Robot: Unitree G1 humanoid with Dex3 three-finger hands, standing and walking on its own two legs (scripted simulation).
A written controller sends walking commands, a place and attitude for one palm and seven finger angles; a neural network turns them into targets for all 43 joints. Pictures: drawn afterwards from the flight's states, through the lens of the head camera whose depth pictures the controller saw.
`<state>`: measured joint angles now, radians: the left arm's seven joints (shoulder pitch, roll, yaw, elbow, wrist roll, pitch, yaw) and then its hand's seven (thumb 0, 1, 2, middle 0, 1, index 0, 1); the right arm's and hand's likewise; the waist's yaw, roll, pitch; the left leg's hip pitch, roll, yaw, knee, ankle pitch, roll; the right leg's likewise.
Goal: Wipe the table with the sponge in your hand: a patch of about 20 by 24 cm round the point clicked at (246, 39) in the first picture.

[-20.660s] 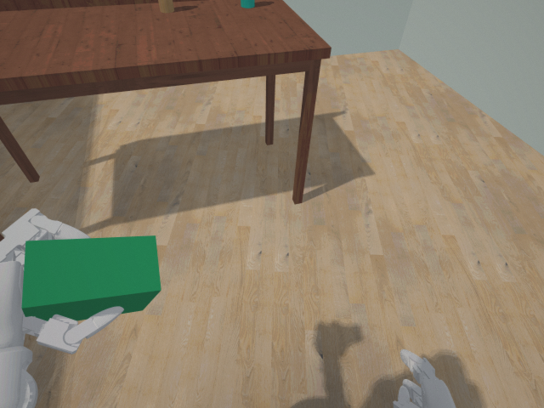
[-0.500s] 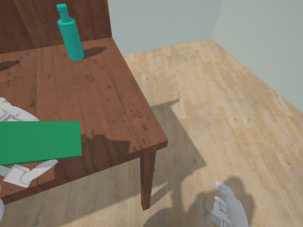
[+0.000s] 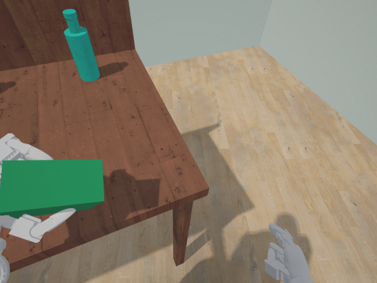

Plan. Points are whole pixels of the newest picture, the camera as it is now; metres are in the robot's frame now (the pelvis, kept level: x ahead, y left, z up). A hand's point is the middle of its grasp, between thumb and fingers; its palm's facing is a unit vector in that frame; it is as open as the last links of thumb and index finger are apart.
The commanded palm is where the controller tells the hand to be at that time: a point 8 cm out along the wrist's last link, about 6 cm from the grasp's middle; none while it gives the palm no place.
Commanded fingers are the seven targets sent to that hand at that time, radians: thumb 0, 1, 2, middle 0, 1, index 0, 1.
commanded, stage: come to a stop and stand still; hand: left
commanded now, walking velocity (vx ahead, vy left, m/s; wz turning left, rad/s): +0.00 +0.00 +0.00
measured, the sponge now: (68, 188) +0.23 +0.21 +0.15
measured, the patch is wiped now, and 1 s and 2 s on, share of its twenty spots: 0.00 0.00 0.00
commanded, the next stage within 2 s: look again from close up in 1.84 s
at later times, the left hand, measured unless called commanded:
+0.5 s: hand out of the picture +0.15 +0.29 +0.16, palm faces +0.42 -0.84 -0.35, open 10.3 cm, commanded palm +0.09 +0.31 +0.18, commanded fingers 0.00 0.10 1.30 -1.20 -1.60 -1.20 -1.60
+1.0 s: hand out of the picture +0.12 +0.32 +0.16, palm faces +0.48 -0.81 -0.34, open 10.3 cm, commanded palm +0.06 +0.34 +0.18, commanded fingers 0.00 0.10 1.30 -1.20 -1.60 -1.20 -1.60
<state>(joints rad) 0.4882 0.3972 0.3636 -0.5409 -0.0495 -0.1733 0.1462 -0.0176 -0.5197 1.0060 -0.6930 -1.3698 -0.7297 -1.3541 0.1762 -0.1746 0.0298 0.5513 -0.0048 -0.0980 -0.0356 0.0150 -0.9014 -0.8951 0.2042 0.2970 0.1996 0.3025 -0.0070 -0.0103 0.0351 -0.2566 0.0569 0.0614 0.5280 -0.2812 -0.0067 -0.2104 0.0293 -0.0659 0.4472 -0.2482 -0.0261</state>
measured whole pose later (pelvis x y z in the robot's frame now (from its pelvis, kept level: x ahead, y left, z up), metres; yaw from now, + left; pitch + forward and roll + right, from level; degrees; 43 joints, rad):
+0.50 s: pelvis -0.07 +0.03 +0.00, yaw +0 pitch -4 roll -2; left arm 0.36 0.39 0.36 -0.40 -0.01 -0.23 0.11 -0.02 -0.52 1.01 -0.69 -1.37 -0.73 -1.35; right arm 0.27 -0.18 0.02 0.59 0.00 -0.16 -0.03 0.02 -0.90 -0.90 0.20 0.30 0.20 0.30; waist 0.03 -0.05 0.06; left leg -0.26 0.00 0.05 0.50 -0.17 0.05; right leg -0.25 0.01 -0.02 0.51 -0.29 0.00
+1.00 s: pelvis -0.08 +0.05 +0.00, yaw +5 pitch -5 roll -2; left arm 0.36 0.35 0.36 -0.45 0.01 -0.21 0.09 -0.02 -0.52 1.01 -0.69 -1.37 -0.73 -1.36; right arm 0.22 -0.17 0.01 0.59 0.00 -0.16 0.00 0.02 -0.90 -0.90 0.20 0.30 0.20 0.30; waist 0.03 -0.04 0.08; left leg -0.29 -0.01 0.06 0.54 -0.22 0.07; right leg -0.23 0.02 0.04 0.51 -0.28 0.00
